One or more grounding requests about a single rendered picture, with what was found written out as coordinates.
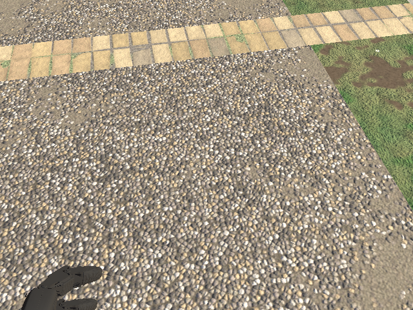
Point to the robot left hand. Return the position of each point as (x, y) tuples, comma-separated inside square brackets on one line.
[(59, 283)]

